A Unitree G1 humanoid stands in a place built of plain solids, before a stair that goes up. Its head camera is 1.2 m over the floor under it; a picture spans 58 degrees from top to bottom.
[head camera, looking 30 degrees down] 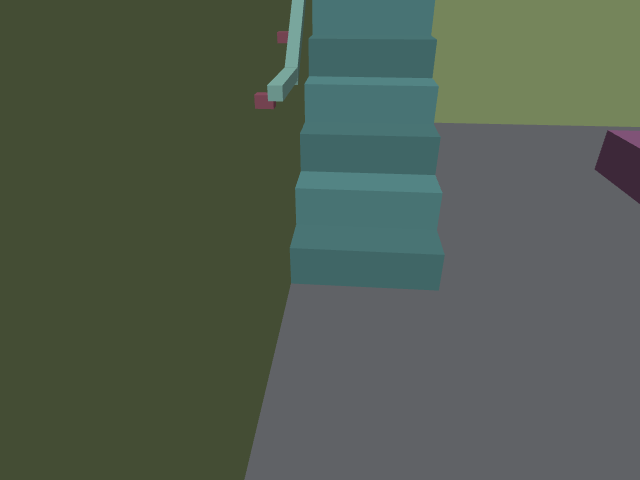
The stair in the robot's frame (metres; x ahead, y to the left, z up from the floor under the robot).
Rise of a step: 0.20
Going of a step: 0.23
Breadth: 0.69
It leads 5 degrees to the right of straight ahead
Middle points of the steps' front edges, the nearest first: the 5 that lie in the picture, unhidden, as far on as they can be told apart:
1.64 -0.21 0.19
1.87 -0.22 0.39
2.09 -0.24 0.58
2.32 -0.26 0.78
2.55 -0.28 0.97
